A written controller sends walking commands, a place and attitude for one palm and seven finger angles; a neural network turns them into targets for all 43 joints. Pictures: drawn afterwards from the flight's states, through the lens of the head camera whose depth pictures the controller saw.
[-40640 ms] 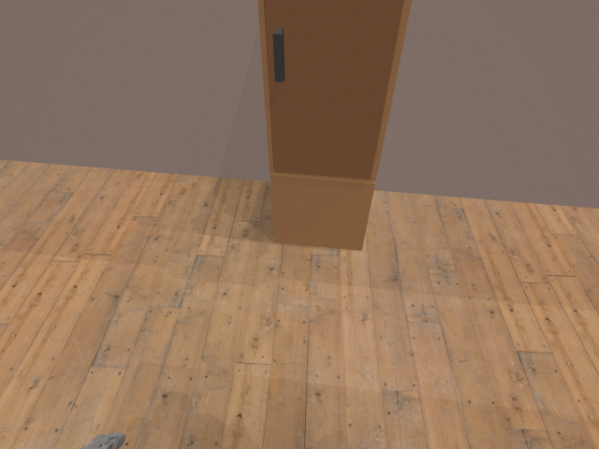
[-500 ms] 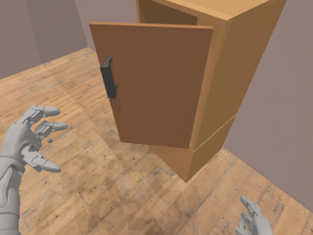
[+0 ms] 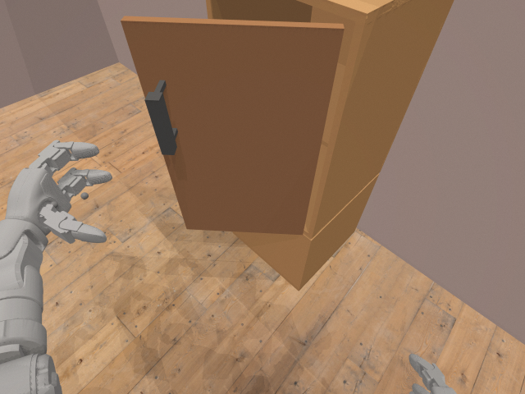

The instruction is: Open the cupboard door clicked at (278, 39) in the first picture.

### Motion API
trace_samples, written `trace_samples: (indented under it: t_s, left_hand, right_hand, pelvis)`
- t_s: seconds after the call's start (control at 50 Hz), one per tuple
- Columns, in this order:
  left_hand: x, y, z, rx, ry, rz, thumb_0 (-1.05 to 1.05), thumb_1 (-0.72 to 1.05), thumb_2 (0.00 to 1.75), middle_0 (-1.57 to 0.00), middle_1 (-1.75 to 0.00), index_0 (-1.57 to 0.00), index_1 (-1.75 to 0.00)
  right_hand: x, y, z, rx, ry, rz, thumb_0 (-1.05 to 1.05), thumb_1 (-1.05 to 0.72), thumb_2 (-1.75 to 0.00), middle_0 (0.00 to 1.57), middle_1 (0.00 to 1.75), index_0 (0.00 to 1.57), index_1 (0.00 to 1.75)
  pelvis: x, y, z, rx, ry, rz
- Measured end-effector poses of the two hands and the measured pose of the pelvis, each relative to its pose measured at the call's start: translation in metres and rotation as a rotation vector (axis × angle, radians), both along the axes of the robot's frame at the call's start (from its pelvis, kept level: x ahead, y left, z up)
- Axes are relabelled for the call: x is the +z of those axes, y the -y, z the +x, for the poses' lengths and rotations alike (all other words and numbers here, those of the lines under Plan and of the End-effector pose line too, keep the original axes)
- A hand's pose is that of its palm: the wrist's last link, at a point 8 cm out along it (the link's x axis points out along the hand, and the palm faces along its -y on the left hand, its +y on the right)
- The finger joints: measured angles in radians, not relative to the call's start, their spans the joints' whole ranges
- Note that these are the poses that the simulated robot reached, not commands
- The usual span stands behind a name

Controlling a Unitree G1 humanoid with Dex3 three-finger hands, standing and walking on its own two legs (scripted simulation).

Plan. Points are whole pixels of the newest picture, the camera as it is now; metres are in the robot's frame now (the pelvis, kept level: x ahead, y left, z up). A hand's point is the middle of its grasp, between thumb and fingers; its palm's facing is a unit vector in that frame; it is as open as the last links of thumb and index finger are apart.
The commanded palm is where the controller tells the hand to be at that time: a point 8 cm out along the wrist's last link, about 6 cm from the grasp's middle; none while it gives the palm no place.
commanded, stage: move the hooked fingers beside the handle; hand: left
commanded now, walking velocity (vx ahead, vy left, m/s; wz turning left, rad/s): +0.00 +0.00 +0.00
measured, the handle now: (165, 118) +0.57 +0.20 +0.10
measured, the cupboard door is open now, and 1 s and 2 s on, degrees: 41 41 41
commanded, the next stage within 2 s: none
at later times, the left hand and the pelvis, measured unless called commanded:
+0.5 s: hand (106, 160) +0.44 +0.26 +0.12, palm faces -0.03 -1.00 +0.01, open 14.0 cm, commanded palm +0.42 +0.31 +0.11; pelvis +0.01 +0.02 +0.00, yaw -1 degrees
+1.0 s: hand (125, 133) +0.51 +0.25 +0.12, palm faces -0.04 -1.00 +0.00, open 14.0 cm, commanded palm +0.49 +0.31 +0.11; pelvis +0.01 +0.02 -0.01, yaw -1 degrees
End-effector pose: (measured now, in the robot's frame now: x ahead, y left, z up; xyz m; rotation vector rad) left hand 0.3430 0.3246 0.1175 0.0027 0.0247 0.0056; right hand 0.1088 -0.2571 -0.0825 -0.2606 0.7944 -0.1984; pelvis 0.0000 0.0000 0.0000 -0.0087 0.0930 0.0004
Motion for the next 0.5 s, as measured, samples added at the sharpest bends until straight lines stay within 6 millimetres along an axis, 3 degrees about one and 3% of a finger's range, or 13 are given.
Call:
trace_samples:
  t_s: [0.16, 0.5]
  left_hand:
    - [0.0, -0.003, 0.021, -0.02, 0.013, 0.009, -0.02, -0.5, 0.3, -0.3, -1.2, -0.3, -1.2]
    - [-0.002, 0.006, 0.077, -0.039, 0.01, -0.008, -0.02, -0.5, 0.3, -0.3, -1.2, -0.3, -1.2]
  right_hand:
    - [-0.007, 0.002, -0.023, -0.028, -0.105, -0.019, 0.01, -0.9, -0.9, 0.21, 0.3, 0.2, 0.3]
    - [-0.013, -0.011, -0.037, -0.062, -0.207, -0.009, 0.01, -0.9, -0.9, 0.21, 0.3, 0.2, 0.3]
  pelvis:
    - [-0.001, -0.007, 0.003, 0.002, -0.027, -0.007]
    - [-0.004, -0.019, 0.012, -0.009, -0.083, -0.016]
